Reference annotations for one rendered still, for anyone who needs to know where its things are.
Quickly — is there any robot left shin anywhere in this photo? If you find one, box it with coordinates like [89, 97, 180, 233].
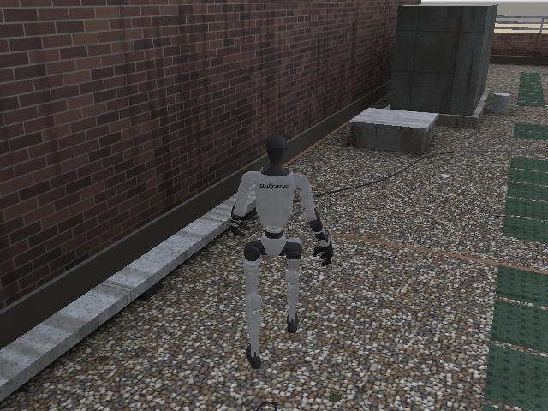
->
[246, 295, 260, 357]

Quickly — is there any left robot upper arm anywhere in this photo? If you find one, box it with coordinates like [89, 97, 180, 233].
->
[233, 171, 258, 217]

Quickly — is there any left robot hand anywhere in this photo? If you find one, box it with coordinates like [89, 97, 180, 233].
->
[230, 222, 250, 237]

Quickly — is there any humanoid robot head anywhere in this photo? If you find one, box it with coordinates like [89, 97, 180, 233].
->
[260, 134, 290, 176]

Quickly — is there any right robot upper arm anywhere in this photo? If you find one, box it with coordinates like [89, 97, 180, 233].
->
[293, 173, 317, 222]

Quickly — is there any robot right forearm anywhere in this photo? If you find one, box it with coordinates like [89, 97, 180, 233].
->
[309, 208, 330, 247]

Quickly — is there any right robot hand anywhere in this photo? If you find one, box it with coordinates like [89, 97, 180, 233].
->
[313, 243, 333, 266]

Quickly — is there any robot left forearm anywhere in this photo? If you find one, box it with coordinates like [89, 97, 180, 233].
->
[230, 203, 242, 227]

